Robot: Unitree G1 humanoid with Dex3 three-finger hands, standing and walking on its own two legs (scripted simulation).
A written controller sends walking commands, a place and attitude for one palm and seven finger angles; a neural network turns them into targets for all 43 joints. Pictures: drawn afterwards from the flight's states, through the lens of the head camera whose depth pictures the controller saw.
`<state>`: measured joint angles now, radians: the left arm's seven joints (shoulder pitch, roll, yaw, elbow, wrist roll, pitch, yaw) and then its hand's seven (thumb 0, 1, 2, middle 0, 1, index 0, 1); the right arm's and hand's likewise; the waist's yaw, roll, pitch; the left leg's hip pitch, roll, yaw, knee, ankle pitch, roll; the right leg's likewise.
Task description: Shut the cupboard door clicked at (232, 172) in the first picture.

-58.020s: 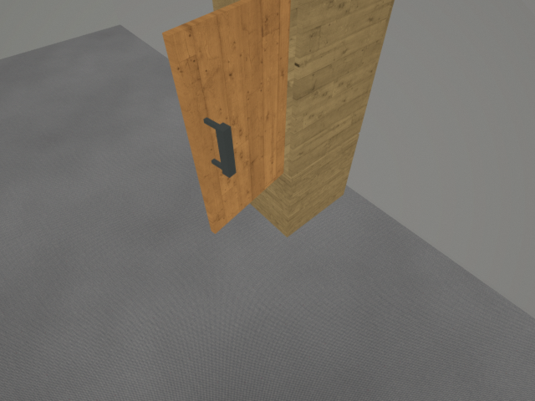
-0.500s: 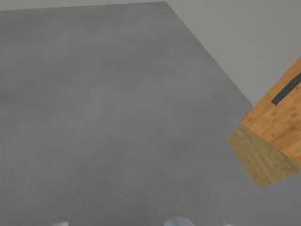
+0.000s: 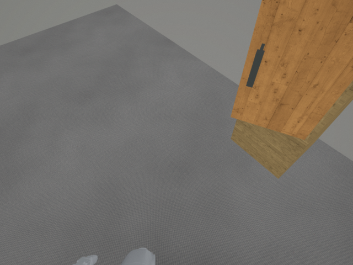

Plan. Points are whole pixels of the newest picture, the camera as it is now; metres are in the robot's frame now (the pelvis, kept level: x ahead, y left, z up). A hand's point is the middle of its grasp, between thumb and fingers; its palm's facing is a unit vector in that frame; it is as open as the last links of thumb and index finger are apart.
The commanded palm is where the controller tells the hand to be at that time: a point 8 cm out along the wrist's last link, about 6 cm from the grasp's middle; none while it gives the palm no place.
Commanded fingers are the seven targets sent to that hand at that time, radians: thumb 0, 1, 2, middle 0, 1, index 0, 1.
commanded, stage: turn to face it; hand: left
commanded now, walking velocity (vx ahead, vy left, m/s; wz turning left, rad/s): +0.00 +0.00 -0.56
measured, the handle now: (256, 65) +0.74 -0.25 -0.01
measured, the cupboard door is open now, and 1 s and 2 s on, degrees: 26 26 26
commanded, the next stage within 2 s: take the last steps up to it in 0.48 s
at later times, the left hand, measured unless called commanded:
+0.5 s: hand (104, 249) +0.17 +0.21 -0.16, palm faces -0.24 -0.94 -0.22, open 7.4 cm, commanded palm none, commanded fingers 0.00 0.90 0.90 -0.20 -0.30 -0.20 -0.30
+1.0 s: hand (122, 248) +0.18 +0.17 -0.19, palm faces -0.36 -0.92 -0.14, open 7.4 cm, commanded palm none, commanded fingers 0.00 0.90 0.90 -0.20 -0.30 -0.20 -0.30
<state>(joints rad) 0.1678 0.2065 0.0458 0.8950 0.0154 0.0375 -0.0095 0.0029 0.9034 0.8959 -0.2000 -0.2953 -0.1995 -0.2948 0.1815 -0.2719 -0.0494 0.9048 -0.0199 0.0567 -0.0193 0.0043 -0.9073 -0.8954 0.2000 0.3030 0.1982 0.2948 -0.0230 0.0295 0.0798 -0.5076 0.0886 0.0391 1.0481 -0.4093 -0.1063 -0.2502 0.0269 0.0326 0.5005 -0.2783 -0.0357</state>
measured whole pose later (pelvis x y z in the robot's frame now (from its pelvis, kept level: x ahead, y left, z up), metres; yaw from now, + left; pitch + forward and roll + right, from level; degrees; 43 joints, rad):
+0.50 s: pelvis +0.03 +0.03 +0.00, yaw -15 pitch +1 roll -2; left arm 0.14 0.26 0.07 0.92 0.02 0.08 -0.03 0.00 0.91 0.90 -0.19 -0.29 -0.19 -0.29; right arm 0.23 -0.22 -0.02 0.92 -0.03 0.02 -0.03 0.00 -0.90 -0.89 0.20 0.30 0.20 0.30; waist -0.02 0.01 0.08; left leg -0.24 0.12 0.16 0.52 -0.30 0.00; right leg -0.37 -0.01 -0.04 0.82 -0.45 0.04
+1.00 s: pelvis +0.09 +0.00 -0.01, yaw -22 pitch +0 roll -2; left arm 0.27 0.23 0.07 1.04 0.03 0.06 -0.04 0.01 0.91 0.90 -0.20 -0.30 -0.20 -0.29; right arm 0.29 -0.19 -0.02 0.96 -0.05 -0.05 -0.03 0.00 -0.90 -0.90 0.20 0.30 0.20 0.30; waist -0.03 -0.05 0.01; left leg -0.29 0.08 0.16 0.61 -0.33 0.03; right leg -0.38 0.02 0.01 1.00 -0.42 -0.03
